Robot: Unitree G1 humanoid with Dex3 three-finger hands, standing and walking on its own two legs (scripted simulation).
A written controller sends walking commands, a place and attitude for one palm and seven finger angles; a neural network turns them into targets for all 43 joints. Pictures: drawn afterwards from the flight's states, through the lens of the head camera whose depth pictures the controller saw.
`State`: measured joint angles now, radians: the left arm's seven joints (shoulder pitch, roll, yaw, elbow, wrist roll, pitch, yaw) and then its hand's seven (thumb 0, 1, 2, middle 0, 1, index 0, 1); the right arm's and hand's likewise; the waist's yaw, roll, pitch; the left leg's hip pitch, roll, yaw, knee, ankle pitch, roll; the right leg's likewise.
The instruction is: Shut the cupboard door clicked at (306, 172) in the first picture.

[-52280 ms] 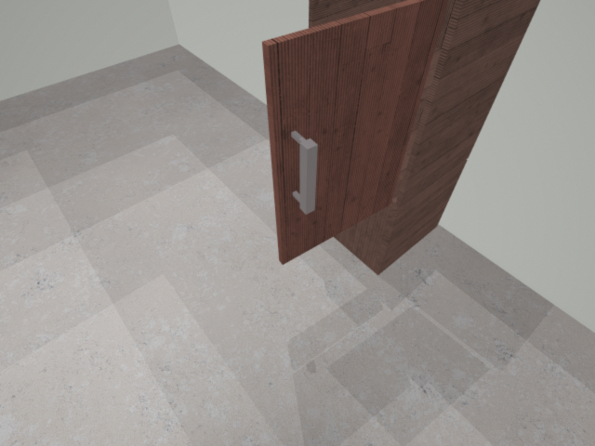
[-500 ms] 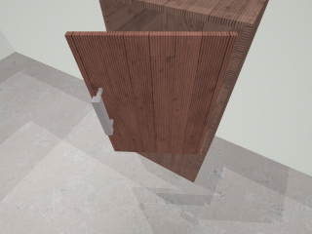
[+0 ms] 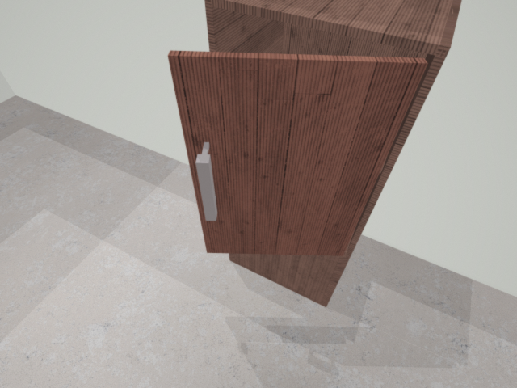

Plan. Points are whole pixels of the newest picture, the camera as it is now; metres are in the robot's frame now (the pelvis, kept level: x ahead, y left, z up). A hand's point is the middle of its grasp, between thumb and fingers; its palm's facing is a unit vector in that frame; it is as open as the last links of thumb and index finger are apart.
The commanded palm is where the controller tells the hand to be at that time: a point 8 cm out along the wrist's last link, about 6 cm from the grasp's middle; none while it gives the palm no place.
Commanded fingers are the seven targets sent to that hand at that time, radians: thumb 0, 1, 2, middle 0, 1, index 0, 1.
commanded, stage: come to a stop and stand still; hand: left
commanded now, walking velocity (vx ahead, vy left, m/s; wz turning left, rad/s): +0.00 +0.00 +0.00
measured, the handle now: (209, 183) +0.50 +0.14 -0.01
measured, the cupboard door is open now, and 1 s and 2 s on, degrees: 26 26 26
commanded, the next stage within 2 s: look again from close up in 0.16 s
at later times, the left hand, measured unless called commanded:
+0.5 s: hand out of the picture +0.03 +0.17 -0.18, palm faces -0.02 -0.98 -0.19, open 7.4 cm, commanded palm none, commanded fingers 0.00 0.90 0.90 -0.20 -0.30 -0.20 -0.30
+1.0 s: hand (162, 366) +0.17 +0.16 -0.06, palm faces +0.25 -0.95 -0.18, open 7.3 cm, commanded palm +0.11 +0.21 -0.06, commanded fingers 0.00 0.90 0.90 -0.33 -0.44 -0.33 -0.44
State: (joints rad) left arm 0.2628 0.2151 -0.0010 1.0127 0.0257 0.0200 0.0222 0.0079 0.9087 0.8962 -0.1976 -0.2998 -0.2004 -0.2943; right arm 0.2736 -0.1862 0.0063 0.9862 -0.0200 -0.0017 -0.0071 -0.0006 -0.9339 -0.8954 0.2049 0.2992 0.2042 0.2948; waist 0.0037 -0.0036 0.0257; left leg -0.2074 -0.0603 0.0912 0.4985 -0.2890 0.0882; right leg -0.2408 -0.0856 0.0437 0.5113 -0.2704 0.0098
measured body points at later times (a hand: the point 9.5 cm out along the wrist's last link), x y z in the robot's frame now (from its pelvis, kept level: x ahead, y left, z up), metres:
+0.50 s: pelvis +0.01 +0.00 +0.00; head +0.03 +0.00 +0.45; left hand +0.03 +0.22 -0.16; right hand +0.04 -0.24 -0.15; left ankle -0.01 +0.06 -0.73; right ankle +0.01 -0.18 -0.73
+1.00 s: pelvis +0.01 -0.04 -0.01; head +0.01 -0.04 +0.44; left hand +0.15 +0.21 -0.05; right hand +0.08 -0.28 -0.13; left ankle -0.01 +0.06 -0.73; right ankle +0.01 -0.17 -0.73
